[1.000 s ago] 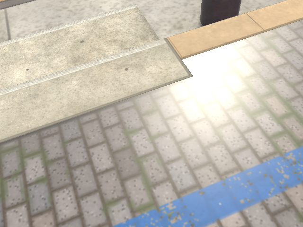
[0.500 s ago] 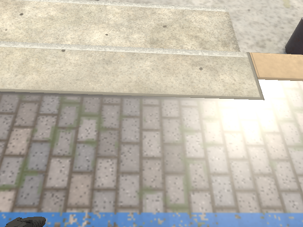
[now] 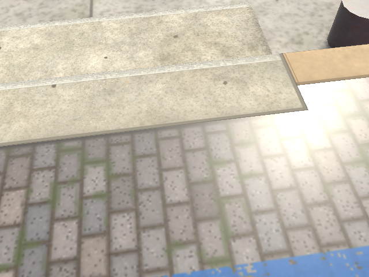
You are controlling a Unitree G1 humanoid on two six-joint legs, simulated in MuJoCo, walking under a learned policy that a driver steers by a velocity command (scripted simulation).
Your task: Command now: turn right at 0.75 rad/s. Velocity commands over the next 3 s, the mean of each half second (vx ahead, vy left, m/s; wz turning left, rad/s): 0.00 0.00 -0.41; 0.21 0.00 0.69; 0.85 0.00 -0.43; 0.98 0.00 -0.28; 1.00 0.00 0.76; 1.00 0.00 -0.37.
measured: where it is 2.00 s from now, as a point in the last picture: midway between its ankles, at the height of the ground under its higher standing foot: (214, 160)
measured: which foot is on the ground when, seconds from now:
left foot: down 0.00-0.04, up 0.06-0.60, down 0.62-1.00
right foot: up 0.00-0.02, down 0.04-0.64, up 0.66-1.00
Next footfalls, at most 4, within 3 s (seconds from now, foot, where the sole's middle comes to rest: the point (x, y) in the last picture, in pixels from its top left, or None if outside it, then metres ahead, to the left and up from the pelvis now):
0.04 right None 0.05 -0.12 -0.77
0.62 left None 0.13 0.08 -0.77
1.12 right None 0.35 -0.10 -0.77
1.54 left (171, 188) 0.76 0.10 -0.77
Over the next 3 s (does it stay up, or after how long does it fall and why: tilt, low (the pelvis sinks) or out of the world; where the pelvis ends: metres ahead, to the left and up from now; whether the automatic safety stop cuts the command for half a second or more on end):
stays up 1.90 -0.14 -0.11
